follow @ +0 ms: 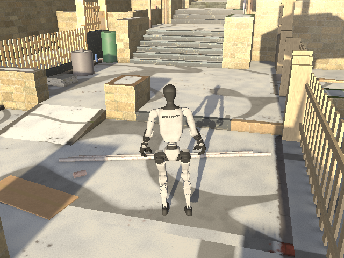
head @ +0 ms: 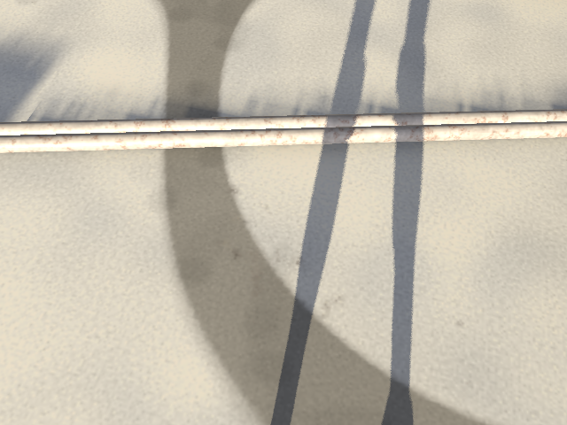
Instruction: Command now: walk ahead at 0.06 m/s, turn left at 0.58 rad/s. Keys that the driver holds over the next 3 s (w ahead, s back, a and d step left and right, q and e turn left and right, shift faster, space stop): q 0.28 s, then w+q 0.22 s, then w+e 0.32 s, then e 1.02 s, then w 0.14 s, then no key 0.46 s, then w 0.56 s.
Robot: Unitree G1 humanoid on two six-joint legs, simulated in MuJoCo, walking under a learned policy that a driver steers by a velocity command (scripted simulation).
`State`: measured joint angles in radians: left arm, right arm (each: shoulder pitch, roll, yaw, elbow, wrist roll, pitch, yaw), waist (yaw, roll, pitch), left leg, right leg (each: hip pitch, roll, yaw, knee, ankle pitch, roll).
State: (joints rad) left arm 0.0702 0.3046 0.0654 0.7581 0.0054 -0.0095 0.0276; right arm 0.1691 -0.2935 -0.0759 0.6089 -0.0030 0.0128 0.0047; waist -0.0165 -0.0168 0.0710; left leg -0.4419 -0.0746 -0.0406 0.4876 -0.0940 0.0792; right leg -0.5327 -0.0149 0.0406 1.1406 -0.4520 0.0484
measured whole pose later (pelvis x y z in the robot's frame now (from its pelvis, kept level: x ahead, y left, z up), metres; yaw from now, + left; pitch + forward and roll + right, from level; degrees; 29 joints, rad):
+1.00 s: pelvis +0.18 +0.07 +0.01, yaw +11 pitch +2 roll +1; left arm 0.19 0.30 0.08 0.73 -0.01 -0.03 -0.02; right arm 0.34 -0.25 -0.06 0.74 -0.01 -0.06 -0.02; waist -0.04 -0.05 0.03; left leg -0.05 0.00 0.14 0.29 -0.27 0.02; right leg -0.67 -0.06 0.03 0.90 -0.10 0.04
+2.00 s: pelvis +0.33 +0.09 +0.00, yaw -22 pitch +2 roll +0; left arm 0.18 0.29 0.06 0.60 -0.02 0.05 -0.02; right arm 0.21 -0.29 -0.06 0.72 0.02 0.01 -0.01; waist -0.04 0.01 0.01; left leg -0.25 0.09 0.08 0.50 -0.29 -0.02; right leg -0.28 -0.01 -0.02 0.57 -0.35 0.00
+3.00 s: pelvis +0.57 +0.01 -0.02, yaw -26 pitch +2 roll +0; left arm 0.51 0.28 0.05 0.88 -0.01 -0.04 0.02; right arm -0.01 -0.27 -0.03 0.63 0.02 -0.07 0.04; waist 0.07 0.00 0.05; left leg -0.52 -0.03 0.08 0.63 -0.12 0.08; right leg 0.05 -0.02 0.06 0.67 -0.53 -0.01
